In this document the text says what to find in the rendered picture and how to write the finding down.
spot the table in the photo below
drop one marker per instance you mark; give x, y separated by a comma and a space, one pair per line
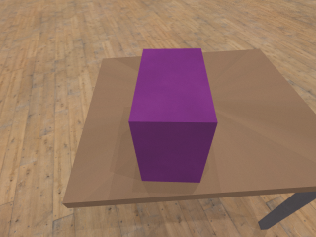
264, 142

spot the carton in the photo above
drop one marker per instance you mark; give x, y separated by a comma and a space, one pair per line
172, 118

